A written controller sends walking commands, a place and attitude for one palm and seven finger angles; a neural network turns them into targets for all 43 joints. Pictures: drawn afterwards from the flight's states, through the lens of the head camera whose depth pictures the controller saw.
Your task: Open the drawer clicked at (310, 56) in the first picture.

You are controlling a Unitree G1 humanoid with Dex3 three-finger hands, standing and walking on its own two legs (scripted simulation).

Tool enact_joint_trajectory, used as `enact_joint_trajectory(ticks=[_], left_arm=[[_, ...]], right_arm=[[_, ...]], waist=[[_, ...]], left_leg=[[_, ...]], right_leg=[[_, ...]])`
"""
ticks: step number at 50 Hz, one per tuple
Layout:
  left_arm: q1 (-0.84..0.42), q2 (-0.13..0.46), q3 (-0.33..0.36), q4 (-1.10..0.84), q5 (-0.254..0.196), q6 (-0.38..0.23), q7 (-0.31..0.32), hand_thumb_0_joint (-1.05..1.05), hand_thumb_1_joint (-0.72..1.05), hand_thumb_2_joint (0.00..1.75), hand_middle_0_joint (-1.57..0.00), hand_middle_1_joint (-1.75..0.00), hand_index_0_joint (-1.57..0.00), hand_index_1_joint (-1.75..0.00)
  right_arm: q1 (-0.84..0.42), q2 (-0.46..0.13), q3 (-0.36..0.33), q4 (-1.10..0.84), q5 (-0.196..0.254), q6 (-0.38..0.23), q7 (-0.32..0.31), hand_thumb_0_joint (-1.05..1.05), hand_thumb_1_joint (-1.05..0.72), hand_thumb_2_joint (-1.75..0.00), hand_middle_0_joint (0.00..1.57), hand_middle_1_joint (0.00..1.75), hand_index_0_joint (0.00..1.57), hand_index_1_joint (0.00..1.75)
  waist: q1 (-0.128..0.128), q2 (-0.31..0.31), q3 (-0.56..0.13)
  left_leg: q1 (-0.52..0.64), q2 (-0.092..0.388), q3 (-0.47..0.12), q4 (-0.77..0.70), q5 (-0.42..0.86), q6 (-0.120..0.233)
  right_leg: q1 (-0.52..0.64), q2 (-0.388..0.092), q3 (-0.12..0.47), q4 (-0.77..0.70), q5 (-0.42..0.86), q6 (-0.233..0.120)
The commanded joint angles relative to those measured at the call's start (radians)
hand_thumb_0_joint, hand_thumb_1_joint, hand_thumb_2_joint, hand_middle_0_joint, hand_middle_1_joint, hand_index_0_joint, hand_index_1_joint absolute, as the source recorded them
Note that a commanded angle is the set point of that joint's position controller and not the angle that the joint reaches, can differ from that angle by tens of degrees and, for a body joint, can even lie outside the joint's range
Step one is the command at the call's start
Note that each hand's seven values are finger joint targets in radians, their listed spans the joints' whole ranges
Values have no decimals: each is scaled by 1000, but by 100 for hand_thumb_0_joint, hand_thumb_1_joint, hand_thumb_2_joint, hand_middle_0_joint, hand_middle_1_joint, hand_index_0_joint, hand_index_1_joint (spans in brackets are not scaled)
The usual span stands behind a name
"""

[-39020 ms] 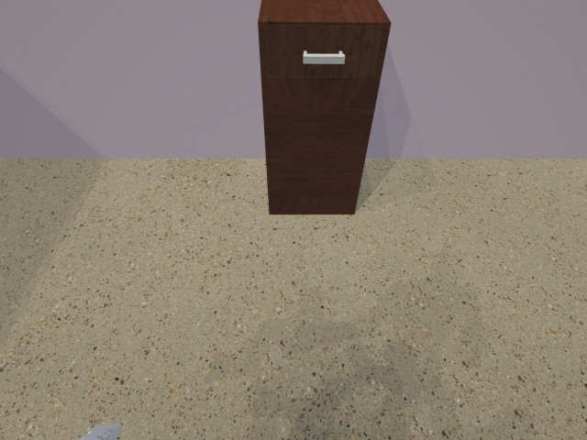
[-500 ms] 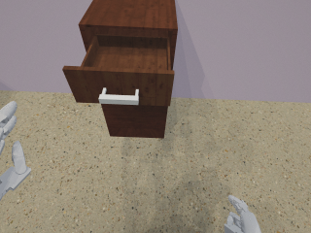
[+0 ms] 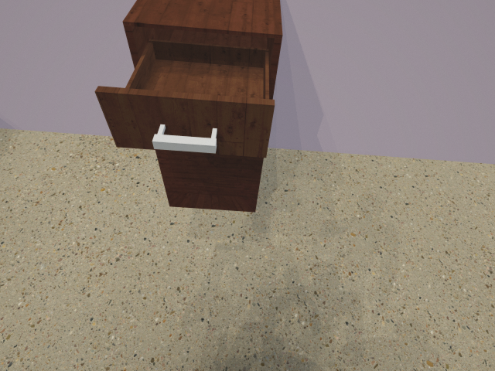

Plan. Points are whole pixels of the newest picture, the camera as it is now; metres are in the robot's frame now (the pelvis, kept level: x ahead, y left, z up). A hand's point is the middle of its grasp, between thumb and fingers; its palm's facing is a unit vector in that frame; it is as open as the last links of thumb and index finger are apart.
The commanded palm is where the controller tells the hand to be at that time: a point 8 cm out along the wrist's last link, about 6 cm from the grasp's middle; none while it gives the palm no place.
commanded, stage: let the arm hang, fingers relaxed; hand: left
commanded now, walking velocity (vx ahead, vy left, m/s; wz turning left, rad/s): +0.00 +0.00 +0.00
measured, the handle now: (186, 137) +0.57 +0.17 +0.01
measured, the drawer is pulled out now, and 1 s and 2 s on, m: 0.29 0.29 0.29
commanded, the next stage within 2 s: look to check the result in 0.74 s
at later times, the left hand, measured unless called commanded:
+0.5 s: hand out of the picture +0.02 +0.16 -0.17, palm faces +0.02 -0.98 -0.20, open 7.4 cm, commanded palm none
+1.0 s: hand out of the picture +0.02 +0.15 -0.17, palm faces +0.03 -0.98 -0.19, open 7.4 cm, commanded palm none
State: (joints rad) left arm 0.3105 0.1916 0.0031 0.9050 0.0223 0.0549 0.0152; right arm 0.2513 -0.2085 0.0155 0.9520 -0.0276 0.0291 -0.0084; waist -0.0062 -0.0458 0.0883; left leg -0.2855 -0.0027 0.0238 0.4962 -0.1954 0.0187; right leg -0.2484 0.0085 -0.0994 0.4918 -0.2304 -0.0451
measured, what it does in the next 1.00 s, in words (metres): stands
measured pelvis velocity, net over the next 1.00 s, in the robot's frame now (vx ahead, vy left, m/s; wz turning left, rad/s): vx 0.03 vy -0.01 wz -0.02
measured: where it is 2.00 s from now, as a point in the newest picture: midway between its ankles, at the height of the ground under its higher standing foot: outside the picture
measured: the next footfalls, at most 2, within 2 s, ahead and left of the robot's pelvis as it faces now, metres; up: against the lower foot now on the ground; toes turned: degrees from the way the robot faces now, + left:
none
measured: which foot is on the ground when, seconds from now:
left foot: down 0.00-1.00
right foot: down 0.00-1.00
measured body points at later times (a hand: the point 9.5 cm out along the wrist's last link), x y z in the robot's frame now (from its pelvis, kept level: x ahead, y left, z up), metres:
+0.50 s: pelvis +0.01 -0.01 +0.01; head +0.02 -0.01 +0.45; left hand +0.02 +0.21 -0.15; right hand -0.01 -0.20 -0.16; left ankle +0.04 +0.11 -0.74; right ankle +0.02 -0.09 -0.74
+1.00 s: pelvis +0.03 -0.01 +0.01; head +0.05 -0.02 +0.46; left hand +0.02 +0.21 -0.15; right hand +0.01 -0.21 -0.16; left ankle +0.04 +0.11 -0.74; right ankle +0.02 -0.09 -0.74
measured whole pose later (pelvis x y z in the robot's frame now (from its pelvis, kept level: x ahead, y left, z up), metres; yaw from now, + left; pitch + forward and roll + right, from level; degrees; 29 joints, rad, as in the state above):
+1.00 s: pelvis +0.03 -0.01 +0.01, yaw -1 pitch -2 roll +0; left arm 0.28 0.12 0.02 1.14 0.01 0.00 0.04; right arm 0.29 -0.12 0.00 1.12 -0.02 0.01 -0.05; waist 0.00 0.02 0.07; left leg -0.18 0.01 0.03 0.39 -0.19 0.00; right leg -0.15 0.03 -0.09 0.39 -0.22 -0.06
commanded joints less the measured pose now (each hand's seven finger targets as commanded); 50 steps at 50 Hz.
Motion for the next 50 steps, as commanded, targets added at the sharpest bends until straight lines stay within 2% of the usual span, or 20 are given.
enact_joint_trajectory(ticks=[1,3,4,5,12,17,24,32,34,37,40,43,50], left_arm=[[19,141,39,22,-9,-54,0,0,90,90,-20,-30,-20,-30],[26,129,35,66,-13,-58,1,0,90,90,-20,-30,-20,-30],[28,127,35,82,-13,-59,2,0,90,90,-20,-30,-20,-30],[24,111,32,102,-13,-58,3,0,90,90,-20,-30,-20,-30],[50,76,27,179,-16,-57,13,0,90,90,-20,-30,-20,-30],[55,60,28,192,-15,-56,19,0,90,90,-20,-30,-20,-30],[52,48,33,190,-13,-56,22,0,90,90,-20,-30,-20,-30],[36,39,37,195,-15,-61,21,0,90,90,-20,-30,-20,-30],[39,34,36,197,-14,-63,22,0,90,90,-20,-30,-20,-30],[34,33,35,202,-16,-62,21,0,90,90,-20,-30,-20,-30],[31,33,35,205,-15,-63,22,0,90,90,-20,-30,-20,-30],[33,28,34,211,-15,-64,22,0,90,90,-20,-30,-20,-30],[40,31,31,216,-15,-66,23,0,90,90,-20,-30,-20,-30]], right_arm=[[12,-83,-26,-18,6,-21,-14,0,-90,-90,20,30,20,30],[42,-72,-28,13,8,-19,-18,0,-90,-90,20,30,20,30],[58,-69,-30,23,9,-16,-20,0,-90,-90,20,30,20,30],[77,-62,-31,41,9,-15,-22,0,-90,-90,20,30,20,30],[140,-25,-28,111,10,-17,-29,0,-90,-90,20,30,20,30],[159,0,-27,137,8,-18,-30,0,-90,-90,20,30,20,30],[152,21,-29,148,8,-19,-31,0,-90,-90,20,30,20,30],[152,32,-27,153,7,-29,-36,0,-90,-90,20,30,20,30],[147,25,-28,149,9,-29,-38,0,-90,-90,20,30,20,30],[145,23,-26,153,9,-31,-39,0,-90,-90,20,30,20,30],[147,18,-26,155,10,-32,-40,0,-90,-90,20,30,20,30],[137,14,-26,156,9,-32,-41,0,-90,-90,20,30,20,30],[127,7,-26,158,11,-29,-40,0,-90,-90,20,30,20,30]], waist=[[4,194,-84],[0,172,-90],[-1,112,-70],[-7,92,-58],[-3,25,-7],[-2,4,24],[3,42,38],[3,89,13],[3,66,2],[2,84,-1],[-2,60,-9],[-2,73,-2],[-4,39,2]], left_leg=[[19,74,-108,-130,-76,15],[41,73,-101,-119,-57,12],[57,79,-100,-114,-46,13],[59,81,-97,-116,-44,14],[63,85,-84,-135,-19,16],[55,83,-78,-143,-24,17],[52,81,-71,-143,-27,14],[53,89,-75,-160,30,12],[73,91,-77,-149,50,11],[80,93,-78,-160,59,11],[89,98,-82,-162,70,12],[101,97,-77,-164,77,10],[119,97,-72,-161,79,10]], right_leg=[[51,-115,173,-177,-88,-21],[49,-119,174,-195,-92,-26],[30,-115,168,-208,-104,-25],[20,-118,165,-217,-115,-25],[11,-111,153,-223,-112,-20],[-3,-107,158,-223,-126,-17],[-18,-104,156,-218,-120,-14],[43,-106,147,-197,-16,-16],[42,-102,145,-197,-1,-15],[53,-104,142,-194,19,-14],[63,-102,136,-194,31,-12],[58,-104,137,-197,42,-11],[51,-106,138,-207,37,-8]])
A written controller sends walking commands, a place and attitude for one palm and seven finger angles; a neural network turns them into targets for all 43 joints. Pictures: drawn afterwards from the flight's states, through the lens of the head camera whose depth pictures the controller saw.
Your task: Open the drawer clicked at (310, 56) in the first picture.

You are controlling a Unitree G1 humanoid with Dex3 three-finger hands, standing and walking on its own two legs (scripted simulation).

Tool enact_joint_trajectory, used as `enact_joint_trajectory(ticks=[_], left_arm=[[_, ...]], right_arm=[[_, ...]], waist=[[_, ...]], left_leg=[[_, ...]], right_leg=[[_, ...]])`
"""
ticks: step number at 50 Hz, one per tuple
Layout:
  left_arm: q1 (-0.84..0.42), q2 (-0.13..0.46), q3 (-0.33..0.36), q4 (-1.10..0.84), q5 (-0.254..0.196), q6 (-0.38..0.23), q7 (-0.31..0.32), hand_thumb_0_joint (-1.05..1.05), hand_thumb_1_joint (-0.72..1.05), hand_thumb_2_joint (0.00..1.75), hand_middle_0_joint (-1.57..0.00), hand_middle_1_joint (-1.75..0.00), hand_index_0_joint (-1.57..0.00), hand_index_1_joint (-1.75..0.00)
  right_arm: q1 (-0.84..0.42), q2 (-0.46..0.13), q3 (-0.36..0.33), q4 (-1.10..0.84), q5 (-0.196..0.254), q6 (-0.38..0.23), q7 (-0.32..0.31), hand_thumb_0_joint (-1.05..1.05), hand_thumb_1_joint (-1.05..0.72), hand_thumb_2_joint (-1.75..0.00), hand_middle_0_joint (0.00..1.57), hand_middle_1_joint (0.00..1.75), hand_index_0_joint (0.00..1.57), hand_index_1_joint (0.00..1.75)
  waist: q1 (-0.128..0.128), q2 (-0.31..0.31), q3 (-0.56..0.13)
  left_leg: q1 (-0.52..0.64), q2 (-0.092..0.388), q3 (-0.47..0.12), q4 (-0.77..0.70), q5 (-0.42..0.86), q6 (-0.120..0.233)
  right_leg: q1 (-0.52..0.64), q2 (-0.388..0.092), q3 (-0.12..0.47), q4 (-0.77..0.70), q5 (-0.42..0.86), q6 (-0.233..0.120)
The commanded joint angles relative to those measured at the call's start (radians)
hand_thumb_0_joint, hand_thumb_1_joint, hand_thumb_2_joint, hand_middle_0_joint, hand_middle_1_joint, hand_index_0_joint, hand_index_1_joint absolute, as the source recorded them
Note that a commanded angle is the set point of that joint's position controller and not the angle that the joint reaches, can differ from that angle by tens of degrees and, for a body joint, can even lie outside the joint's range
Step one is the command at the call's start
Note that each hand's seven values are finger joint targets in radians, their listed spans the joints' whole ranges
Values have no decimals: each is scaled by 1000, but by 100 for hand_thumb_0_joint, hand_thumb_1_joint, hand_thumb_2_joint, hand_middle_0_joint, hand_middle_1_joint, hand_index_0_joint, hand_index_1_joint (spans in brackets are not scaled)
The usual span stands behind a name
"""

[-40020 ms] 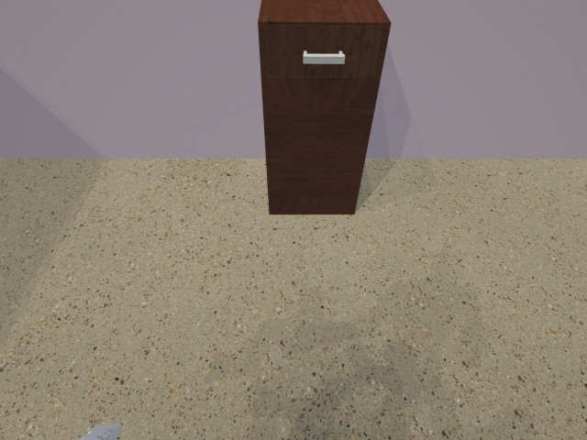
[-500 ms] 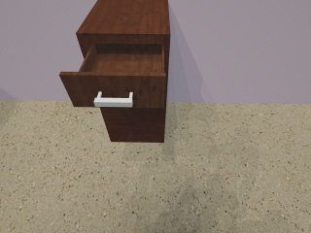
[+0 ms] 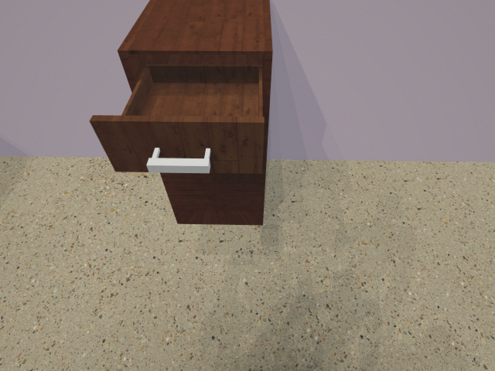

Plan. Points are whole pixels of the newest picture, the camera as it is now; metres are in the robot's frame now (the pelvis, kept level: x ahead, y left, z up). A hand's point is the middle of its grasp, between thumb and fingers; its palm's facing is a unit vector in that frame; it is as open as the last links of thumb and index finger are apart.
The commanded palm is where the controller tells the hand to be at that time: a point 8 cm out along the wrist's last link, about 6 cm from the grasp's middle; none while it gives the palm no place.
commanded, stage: look to check the result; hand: left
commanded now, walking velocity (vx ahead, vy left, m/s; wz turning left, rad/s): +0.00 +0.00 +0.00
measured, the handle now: (180, 158) +0.54 +0.18 +0.00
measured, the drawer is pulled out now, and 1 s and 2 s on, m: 0.29 0.29 0.29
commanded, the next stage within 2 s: stand and wait in 0.30 s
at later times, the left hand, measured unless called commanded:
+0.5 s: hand out of the picture +0.01 +0.15 -0.17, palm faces +0.04 -0.98 -0.20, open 7.4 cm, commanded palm none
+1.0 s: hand out of the picture +0.02 +0.15 -0.17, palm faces +0.05 -0.98 -0.20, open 7.4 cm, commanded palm none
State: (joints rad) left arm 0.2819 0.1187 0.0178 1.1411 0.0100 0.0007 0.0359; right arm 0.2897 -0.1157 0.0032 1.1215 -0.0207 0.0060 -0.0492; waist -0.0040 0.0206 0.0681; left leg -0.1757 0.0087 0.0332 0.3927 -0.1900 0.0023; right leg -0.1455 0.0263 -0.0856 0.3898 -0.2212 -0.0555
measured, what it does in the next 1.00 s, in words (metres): stands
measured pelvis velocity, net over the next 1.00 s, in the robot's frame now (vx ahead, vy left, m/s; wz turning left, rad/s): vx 0.02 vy -0.02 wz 0.00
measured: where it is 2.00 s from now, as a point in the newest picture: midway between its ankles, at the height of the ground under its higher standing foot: outside the picture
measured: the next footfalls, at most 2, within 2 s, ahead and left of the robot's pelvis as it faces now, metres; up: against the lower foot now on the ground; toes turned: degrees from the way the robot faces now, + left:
none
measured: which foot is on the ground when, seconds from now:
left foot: down 0.00-1.00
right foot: down 0.00-1.00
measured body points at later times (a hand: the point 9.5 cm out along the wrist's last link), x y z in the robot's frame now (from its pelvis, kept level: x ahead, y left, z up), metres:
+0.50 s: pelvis +0.02 -0.01 +0.00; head +0.04 -0.02 +0.45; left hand +0.01 +0.20 -0.16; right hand +0.01 -0.22 -0.17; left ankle +0.01 +0.12 -0.74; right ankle +0.00 -0.08 -0.74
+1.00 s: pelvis +0.02 -0.02 +0.00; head +0.04 -0.03 +0.45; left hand +0.02 +0.20 -0.16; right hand +0.01 -0.23 -0.17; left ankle +0.01 +0.12 -0.74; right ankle +0.00 -0.08 -0.74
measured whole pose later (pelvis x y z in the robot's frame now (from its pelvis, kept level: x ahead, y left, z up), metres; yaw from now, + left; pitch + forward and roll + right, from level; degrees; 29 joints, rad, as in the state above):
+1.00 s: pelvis +0.02 -0.02 +0.00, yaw +0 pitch -2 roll +0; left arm 0.27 0.13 0.02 1.13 0.01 -0.01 0.04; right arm 0.28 -0.13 0.00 1.14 -0.02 0.01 -0.05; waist 0.00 0.02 0.07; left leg -0.13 0.04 0.02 0.38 -0.22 -0.03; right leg -0.09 0.06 -0.09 0.35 -0.24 -0.08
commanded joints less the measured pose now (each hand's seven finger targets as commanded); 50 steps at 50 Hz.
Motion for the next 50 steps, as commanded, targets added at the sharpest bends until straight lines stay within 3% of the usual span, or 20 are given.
enact_joint_trajectory(ticks=[1,24,30,38,50], left_arm=[[71,98,17,-19,-3,-13,3,0,90,90,-20,-30,-20,-30],[69,114,19,-23,-5,-18,6,0,90,90,-20,-30,-20,-30],[70,121,20,-26,-5,-20,8,0,90,90,-20,-30,-20,-30],[67,123,20,-27,-7,-17,7,0,90,90,-20,-30,-20,-30],[64,127,21,-26,-7,-18,8,0,90,90,-20,-30,-20,-30]], right_arm=[[85,-85,-13,-10,3,-7,1,0,-90,-90,20,30,20,30],[69,-91,-13,0,6,-6,-3,0,-90,-90,20,30,20,30],[73,-94,-14,0,5,-7,-5,0,-90,-90,20,30,20,30],[72,-91,-13,5,5,-3,-5,0,-90,-90,20,30,20,30],[76,-97,-16,3,5,-3,-6,0,-90,-90,20,30,20,30]], waist=[[-6,-21,20],[-3,-22,9],[-4,-30,-12],[-4,-17,30],[-5,-22,13]], left_leg=[[13,85,-81,-58,85,27],[34,87,-68,-45,125,18],[39,86,-59,-36,148,17],[26,84,-57,-42,119,12],[37,86,-56,-39,116,12]], right_leg=[[-49,-124,127,-104,43,2],[-4,-128,125,-107,161,8],[28,-137,120,-97,256,18],[9,-133,125,-114,207,20],[18,-132,126,-119,205,25]])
